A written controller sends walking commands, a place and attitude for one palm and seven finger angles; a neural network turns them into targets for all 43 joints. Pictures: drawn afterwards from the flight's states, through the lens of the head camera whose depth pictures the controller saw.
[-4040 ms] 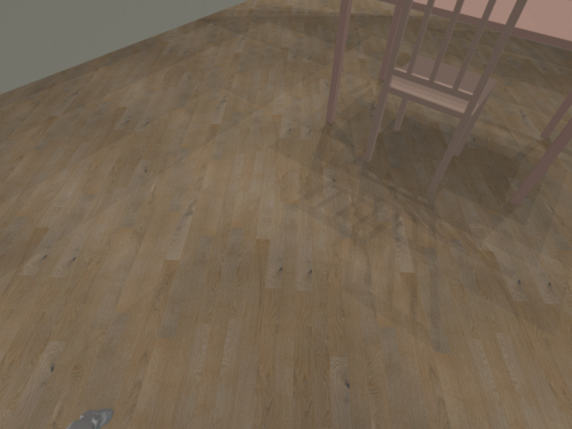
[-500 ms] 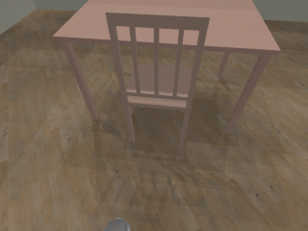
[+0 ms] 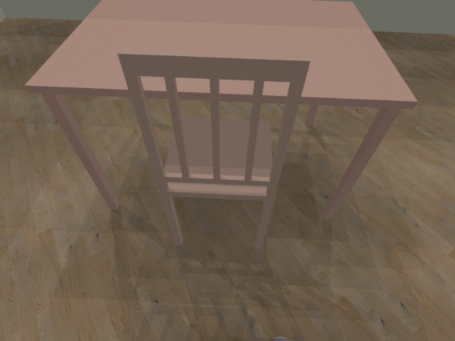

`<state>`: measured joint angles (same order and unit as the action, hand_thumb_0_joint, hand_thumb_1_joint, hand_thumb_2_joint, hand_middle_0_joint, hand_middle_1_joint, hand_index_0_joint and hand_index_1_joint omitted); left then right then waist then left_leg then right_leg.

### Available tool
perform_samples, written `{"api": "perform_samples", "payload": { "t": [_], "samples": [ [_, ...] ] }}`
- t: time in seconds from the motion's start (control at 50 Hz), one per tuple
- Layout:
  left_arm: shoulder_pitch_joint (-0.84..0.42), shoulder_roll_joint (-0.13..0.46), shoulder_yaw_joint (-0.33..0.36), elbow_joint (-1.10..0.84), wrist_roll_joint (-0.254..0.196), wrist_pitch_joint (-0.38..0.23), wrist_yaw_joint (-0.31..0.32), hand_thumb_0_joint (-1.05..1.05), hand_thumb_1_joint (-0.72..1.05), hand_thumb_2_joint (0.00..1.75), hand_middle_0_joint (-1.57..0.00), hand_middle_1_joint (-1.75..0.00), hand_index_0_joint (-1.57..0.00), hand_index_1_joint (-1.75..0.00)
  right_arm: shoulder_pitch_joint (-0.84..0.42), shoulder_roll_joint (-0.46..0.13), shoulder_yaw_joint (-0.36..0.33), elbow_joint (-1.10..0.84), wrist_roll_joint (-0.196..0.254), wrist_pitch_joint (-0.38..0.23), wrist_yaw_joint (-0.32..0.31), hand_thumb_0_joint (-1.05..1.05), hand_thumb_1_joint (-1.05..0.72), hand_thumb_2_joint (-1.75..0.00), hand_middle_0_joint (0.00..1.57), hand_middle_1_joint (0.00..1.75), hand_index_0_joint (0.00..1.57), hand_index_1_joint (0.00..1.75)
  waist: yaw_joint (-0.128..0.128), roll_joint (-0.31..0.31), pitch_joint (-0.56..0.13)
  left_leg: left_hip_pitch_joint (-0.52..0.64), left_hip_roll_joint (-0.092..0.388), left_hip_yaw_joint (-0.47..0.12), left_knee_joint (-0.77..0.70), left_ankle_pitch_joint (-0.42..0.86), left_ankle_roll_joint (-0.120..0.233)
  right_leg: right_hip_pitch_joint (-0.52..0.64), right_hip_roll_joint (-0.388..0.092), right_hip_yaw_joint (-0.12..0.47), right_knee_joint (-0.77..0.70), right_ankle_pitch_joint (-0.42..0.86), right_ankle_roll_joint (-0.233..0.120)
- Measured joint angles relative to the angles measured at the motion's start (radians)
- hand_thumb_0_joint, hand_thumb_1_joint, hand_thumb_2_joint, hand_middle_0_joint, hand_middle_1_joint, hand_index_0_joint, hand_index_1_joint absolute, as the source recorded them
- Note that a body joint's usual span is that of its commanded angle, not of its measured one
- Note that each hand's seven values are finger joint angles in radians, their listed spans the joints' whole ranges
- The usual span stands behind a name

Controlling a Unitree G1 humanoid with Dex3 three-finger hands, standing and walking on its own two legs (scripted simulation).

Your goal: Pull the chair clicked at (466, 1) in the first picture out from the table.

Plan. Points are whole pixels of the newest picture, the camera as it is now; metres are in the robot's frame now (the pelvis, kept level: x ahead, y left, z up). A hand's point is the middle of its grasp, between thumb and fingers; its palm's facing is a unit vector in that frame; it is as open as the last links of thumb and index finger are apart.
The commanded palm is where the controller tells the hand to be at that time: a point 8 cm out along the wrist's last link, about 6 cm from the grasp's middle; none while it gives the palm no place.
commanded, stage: take the last steps up to it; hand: left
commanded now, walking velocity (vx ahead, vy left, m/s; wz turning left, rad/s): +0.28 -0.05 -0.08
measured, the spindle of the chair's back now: (215, 136) +0.63 +0.06 -0.05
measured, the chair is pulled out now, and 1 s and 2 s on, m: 0.00 0.00 0.00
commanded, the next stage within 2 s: come to a stop and stand still in 0.28 s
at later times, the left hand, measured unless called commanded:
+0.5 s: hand out of the picture +0.15 +0.13 -0.20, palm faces +0.05 -0.99 -0.13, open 7.3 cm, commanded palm none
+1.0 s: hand (181, 321) +0.19 +0.10 -0.16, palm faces +0.02 -0.96 -0.27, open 7.3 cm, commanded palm none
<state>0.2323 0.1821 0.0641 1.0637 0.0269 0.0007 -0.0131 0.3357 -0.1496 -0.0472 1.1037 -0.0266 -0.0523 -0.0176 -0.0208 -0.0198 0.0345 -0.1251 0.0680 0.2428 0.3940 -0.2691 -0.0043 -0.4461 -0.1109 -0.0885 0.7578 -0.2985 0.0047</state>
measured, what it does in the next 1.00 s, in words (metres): walks ahead: right foot, then left foot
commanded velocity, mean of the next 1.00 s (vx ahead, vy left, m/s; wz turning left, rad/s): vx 0.00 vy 0.03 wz -0.01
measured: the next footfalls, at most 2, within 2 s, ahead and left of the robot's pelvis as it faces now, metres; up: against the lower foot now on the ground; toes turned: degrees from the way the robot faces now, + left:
right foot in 0.08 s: +0.12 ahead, -0.13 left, +0.00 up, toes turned -9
left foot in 0.46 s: +0.28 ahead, +0.07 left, +0.00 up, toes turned +6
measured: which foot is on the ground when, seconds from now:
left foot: down 0.00-0.10, up 0.12-0.44, down 0.46-0.86, up 0.88-1.00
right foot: up 0.00-0.06, down 0.08-0.48, up 0.50-0.82, down 0.84-1.00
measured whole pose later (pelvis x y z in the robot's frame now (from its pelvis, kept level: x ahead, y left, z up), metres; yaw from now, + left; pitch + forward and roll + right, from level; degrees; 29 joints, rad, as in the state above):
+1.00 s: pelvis +0.16 -0.09 +0.00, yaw -2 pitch +0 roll +3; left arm 0.29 0.15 0.02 1.04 0.03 0.02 0.03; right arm 0.23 -0.22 -0.07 1.04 -0.01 0.07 0.00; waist 0.02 0.02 0.00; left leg -0.39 0.01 0.03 0.83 -0.37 -0.03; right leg -0.22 -0.06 -0.02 0.49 -0.27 -0.02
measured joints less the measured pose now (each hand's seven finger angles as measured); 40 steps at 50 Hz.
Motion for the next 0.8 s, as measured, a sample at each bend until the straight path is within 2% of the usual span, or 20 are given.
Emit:
{"api": "perform_samples", "payload": {
  "t": [0.08,0.12,0.14,0.18,0.22,0.26,0.34,0.42,0.46,0.5,0.54,0.62,0.68,0.74,0.8],
  "samples": [
    [-0.025,0.007,-0.001,-0.016,0.001,-0.019,-0.004,0.01,0.92,0.9,-0.19,-0.3,-0.2,-0.3,0.047,0.001,-0.004,0.027,0.0,0.016,0.006,0.01,-0.92,-0.9,0.2,0.3,0.2,0.3,-0.014,0.02,0.004,0.025,0.03,0.006,0.08,-0.089,-0.041,0.089,0.024,-0.03,-0.186,0.066,-0.017],
    [-0.04,-0.003,-0.003,-0.018,0.001,-0.041,0.001,0.01,0.92,0.9,-0.19,-0.3,-0.2,-0.3,0.053,-0.004,-0.001,0.042,0.007,0.028,0.01,0.01,-0.91,-0.9,0.2,0.3,0.2,0.3,-0.012,0.052,0.011,-0.029,0.065,-0.035,0.251,-0.184,-0.02,0.099,0.049,-0.049,-0.154,0.053,-0.037],
    [-0.041,-0.007,-0.005,-0.021,-0.002,-0.052,0.004,0.01,0.92,0.9,-0.19,-0.3,-0.2,-0.3,0.048,-0.005,0.002,0.048,0.01,0.037,0.012,0.01,-0.91,-0.9,0.2,0.3,0.2,0.3,-0.008,0.056,0.011,-0.08,0.06,-0.075,0.378,-0.228,-0.007,0.108,0.056,-0.056,-0.147,0.028,-0.044],
    [-0.031,-0.019,-0.01,-0.024,-0.006,-0.063,0.014,0.01,0.92,0.9,-0.19,-0.3,-0.2,-0.3,0.029,-0.006,0.001,0.049,0.011,0.046,0.013,0.01,-0.91,-0.9,0.2,0.3,0.2,0.3,0.004,0.055,0.005,-0.184,0.04,-0.132,0.596,-0.226,0.01,0.148,0.068,-0.061,-0.185,0.01,-0.053],
    [-0.011,-0.03,-0.011,-0.017,-0.007,-0.066,0.03,0.0,0.92,0.89,-0.19,-0.3,-0.2,-0.3,0.001,-0.01,0.0,0.032,0.01,0.042,0.013,0.01,-0.91,-0.9,0.2,0.3,0.2,0.3,0.008,0.054,-0.005,-0.267,0.033,-0.152,0.683,-0.176,0.013,0.196,0.081,-0.064,-0.252,0.026,-0.05],
    [0.012,-0.031,-0.014,-0.004,-0.006,-0.067,0.037,0.0,0.93,0.89,-0.2,-0.3,-0.2,-0.3,-0.034,-0.012,-0.001,0.006,0.008,0.037,0.012,0.01,-0.91,-0.9,0.2,0.3,0.2,0.3,0.007,0.049,-0.013,-0.321,0.033,-0.153,0.658,-0.136,0.006,0.238,0.09,-0.066,-0.31,0.036,-0.054],
    [0.049,-0.042,-0.029,0.027,-0.004,-0.063,0.034,0.0,0.93,0.89,-0.2,-0.3,-0.2,-0.3,-0.106,-0.024,-0.004,-0.038,0.01,0.026,0.008,0.02,-0.93,-0.9,0.2,0.3,0.2,0.3,0.012,0.043,-0.015,-0.355,0.03,-0.142,0.475,-0.064,-0.002,0.307,0.105,-0.064,-0.374,0.031,-0.047],
    [0.078,-0.051,-0.036,0.055,-0.006,-0.055,0.033,0.0,0.92,0.89,-0.2,-0.3,-0.2,-0.3,-0.156,-0.031,0.005,-0.055,0.012,0.011,0.012,0.01,-0.93,-0.9,0.2,0.3,0.2,0.3,0.035,0.029,-0.003,-0.3,0.011,-0.133,0.27,0.022,0.004,0.365,0.117,-0.06,-0.358,-0.022,-0.031],
    [0.094,-0.051,-0.04,0.071,-0.012,-0.047,0.039,0.01,0.92,0.89,-0.2,-0.3,-0.2,-0.3,-0.169,-0.028,0.016,-0.056,0.01,-0.003,0.006,0.01,-0.93,-0.9,0.2,0.3,0.2,0.3,0.044,0.02,0.001,-0.241,0.002,-0.132,0.174,0.169,0.018,0.374,0.12,-0.053,-0.293,-0.077,-0.018],
    [0.089,-0.041,-0.043,0.085,-0.02,-0.028,0.05,0.01,0.91,0.89,-0.2,-0.3,-0.2,-0.3,-0.182,-0.006,0.029,-0.052,0.012,-0.006,-0.005,0.01,-0.92,-0.9,0.2,0.3,0.2,0.3,0.055,-0.024,0.006,-0.212,-0.018,-0.111,0.19,0.08,0.042,0.347,0.094,-0.022,-0.181,-0.142,-0.006],
    [0.074,-0.035,-0.046,0.086,-0.023,-0.004,0.06,0.01,0.91,0.89,-0.2,-0.3,-0.2,-0.3,-0.196,0.014,0.043,-0.048,0.018,0.004,-0.019,0.01,-0.92,-0.9,0.2,0.3,0.2,0.3,0.063,-0.048,0.01,-0.186,-0.032,-0.094,0.171,0.037,0.051,0.296,0.085,0.021,-0.066,-0.229,0.009],
    [0.027,-0.03,-0.041,0.047,-0.017,0.028,0.061,0.01,0.91,0.89,-0.2,-0.3,-0.2,-0.3,-0.23,0.035,0.038,-0.057,0.021,0.04,-0.029,0.01,-0.91,-0.9,0.2,0.3,0.2,0.3,0.059,-0.032,0.041,-0.165,-0.036,-0.098,0.105,0.078,0.049,0.186,0.076,0.055,0.071,-0.255,0.024],
    [0.001,-0.017,-0.026,0.002,-0.012,0.043,0.058,0.01,0.91,0.89,-0.2,-0.3,-0.2,-0.3,-0.252,0.028,0.019,-0.078,0.02,0.06,-0.028,-0.01,-0.93,-0.9,0.2,0.3,0.2,0.3,0.052,-0.017,0.06,-0.177,-0.026,-0.098,0.09,0.098,0.045,0.094,0.076,0.078,0.177,-0.234,0.03],
    [-0.015,0.001,-0.012,-0.034,-0.01,0.051,0.056,0.0,0.91,0.89,-0.19,-0.3,-0.2,-0.3,-0.253,0.011,0.007,-0.09,0.013,0.075,-0.018,-0.01,-0.93,-0.9,0.2,0.3,0.2,0.3,0.043,-0.002,0.063,-0.195,-0.014,-0.106,0.095,0.109,0.031,0.064,0.07,0.081,0.175,-0.203,0.029],
    [-0.015,0.011,-0.011,-0.053,-0.008,0.04,0.056,0.0,0.91,0.9,-0.19,-0.3,-0.2,-0.3,-0.234,-0.011,-0.003,-0.089,0.01,0.084,-0.009,0.0,-0.92,-0.9,0.2,0.3,0.2,0.3,0.037,0.017,0.048,-0.212,-0.006,-0.118,0.112,0.112,0.012,0.115,0.06,0.065,0.018,-0.144,0.021]
  ]
}}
